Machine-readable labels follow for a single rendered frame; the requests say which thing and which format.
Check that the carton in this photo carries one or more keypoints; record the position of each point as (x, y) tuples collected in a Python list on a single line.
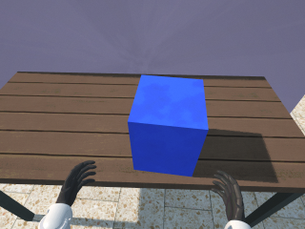
[(168, 124)]

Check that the robot right forearm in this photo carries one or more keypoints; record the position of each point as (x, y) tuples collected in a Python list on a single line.
[(237, 224)]

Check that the left robot hand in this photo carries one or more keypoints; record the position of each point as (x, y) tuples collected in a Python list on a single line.
[(74, 182)]

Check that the right robot hand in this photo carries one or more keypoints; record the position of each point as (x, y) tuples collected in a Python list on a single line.
[(232, 196)]

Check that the robot left forearm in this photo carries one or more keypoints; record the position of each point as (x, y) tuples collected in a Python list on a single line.
[(58, 216)]

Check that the table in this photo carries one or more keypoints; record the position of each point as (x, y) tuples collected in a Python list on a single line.
[(51, 122)]

